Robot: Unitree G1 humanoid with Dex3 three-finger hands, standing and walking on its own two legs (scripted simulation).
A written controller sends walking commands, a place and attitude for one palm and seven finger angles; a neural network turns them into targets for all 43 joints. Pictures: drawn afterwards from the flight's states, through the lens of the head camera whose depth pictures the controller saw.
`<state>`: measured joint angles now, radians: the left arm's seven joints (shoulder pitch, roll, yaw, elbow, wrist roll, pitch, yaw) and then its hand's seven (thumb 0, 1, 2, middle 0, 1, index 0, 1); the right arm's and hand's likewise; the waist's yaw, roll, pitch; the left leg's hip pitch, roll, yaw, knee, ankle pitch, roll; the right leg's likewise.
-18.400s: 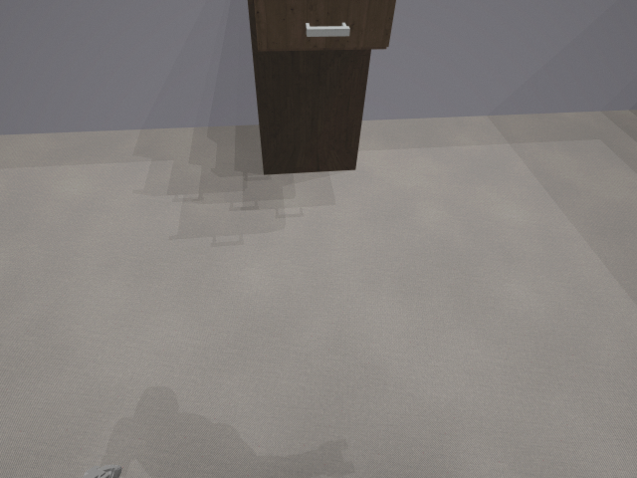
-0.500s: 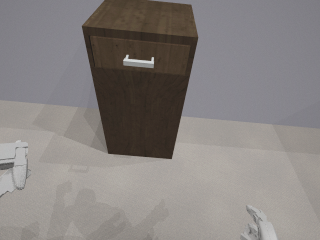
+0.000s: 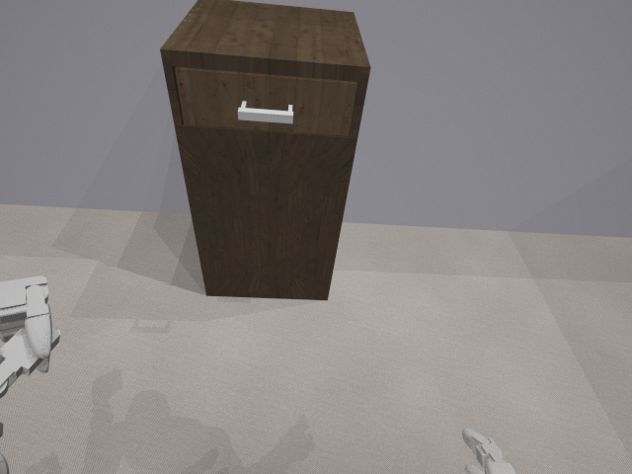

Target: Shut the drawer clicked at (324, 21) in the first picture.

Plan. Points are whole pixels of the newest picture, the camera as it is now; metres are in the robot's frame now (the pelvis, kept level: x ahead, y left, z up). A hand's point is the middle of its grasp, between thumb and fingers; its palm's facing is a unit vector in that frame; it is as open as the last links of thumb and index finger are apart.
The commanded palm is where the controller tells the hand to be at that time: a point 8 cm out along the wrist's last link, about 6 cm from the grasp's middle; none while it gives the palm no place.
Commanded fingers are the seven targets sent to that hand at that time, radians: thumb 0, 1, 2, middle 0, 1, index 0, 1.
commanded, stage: stop stepping back and stand still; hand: left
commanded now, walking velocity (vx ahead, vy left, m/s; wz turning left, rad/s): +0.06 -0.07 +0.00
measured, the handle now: (266, 111) +0.89 +0.16 +0.04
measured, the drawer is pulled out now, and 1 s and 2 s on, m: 0.00 0.00 0.00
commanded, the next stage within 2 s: let the arm hang, fingers relaxed in 0.84 s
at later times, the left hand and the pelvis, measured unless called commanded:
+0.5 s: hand (64, 352) +0.18 +0.24 +0.17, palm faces +0.37 -0.79 -0.48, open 3.3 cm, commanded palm +0.11 +0.28 +0.18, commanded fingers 0.00 0.90 0.90 -1.40 -1.60 -1.40 -1.60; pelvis -0.01 +0.00 -0.01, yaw +1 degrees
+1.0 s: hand (77, 371) +0.19 +0.25 +0.11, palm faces +0.25 -0.81 -0.52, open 3.2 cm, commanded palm none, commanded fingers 0.00 0.90 0.90 -1.24 -1.43 -1.24 -1.43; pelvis -0.01 +0.00 +0.00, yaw +3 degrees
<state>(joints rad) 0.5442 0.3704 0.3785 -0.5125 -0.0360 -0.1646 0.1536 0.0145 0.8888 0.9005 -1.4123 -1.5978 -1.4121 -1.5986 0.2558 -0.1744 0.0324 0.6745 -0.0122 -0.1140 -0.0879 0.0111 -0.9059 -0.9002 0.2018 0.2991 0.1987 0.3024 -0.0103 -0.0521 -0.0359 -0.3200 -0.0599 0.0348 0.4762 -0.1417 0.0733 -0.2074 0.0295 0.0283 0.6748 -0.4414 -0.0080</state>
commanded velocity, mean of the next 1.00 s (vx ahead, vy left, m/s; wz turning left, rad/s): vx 0.04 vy -0.02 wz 0.00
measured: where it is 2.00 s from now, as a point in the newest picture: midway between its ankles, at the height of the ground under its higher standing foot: outside the picture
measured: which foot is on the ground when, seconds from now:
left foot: down 0.00-0.14, up 0.16-0.30, down 0.32-1.00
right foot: down 0.00-1.00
